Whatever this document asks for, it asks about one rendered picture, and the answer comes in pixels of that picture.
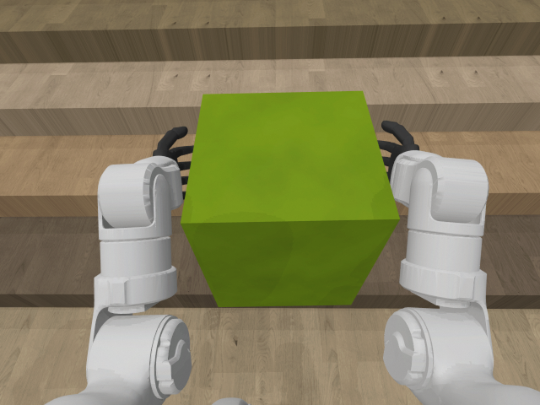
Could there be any right robot upper arm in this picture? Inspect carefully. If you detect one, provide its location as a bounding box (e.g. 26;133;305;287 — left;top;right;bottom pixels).
383;307;540;405

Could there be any robot right hand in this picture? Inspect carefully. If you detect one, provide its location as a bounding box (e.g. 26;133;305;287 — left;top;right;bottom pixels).
377;121;419;182

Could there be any left robot forearm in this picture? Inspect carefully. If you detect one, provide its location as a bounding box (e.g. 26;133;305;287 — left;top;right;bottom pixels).
86;156;183;382

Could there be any carton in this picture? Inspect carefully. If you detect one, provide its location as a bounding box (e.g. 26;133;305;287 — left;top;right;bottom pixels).
181;91;400;307

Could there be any right robot forearm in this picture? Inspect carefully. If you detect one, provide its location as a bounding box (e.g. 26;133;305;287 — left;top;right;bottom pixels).
390;150;494;369

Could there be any left robot upper arm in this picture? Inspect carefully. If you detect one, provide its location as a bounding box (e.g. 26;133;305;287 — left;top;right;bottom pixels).
45;315;192;405

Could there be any robot left hand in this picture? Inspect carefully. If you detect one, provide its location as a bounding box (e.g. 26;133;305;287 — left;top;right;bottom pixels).
153;127;194;200

